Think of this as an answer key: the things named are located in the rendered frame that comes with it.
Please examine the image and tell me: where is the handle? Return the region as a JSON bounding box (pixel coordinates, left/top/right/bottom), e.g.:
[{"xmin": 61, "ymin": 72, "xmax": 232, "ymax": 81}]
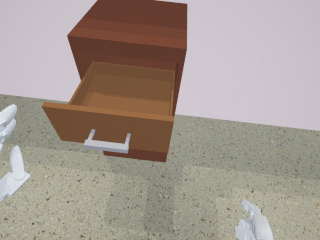
[{"xmin": 83, "ymin": 129, "xmax": 131, "ymax": 154}]

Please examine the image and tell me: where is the left robot hand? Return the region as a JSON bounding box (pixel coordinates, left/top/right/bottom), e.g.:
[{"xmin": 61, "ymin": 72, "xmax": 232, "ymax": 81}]
[{"xmin": 0, "ymin": 104, "xmax": 30, "ymax": 202}]

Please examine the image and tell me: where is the right robot hand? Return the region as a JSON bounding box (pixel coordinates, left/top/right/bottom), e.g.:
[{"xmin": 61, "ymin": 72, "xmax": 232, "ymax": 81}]
[{"xmin": 235, "ymin": 199, "xmax": 274, "ymax": 240}]

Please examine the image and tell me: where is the drawer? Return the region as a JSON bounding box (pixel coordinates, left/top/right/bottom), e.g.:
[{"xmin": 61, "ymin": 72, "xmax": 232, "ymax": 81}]
[{"xmin": 41, "ymin": 61, "xmax": 176, "ymax": 153}]

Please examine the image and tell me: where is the cabinet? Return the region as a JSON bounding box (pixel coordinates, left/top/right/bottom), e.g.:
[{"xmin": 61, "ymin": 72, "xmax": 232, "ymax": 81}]
[{"xmin": 67, "ymin": 0, "xmax": 188, "ymax": 163}]

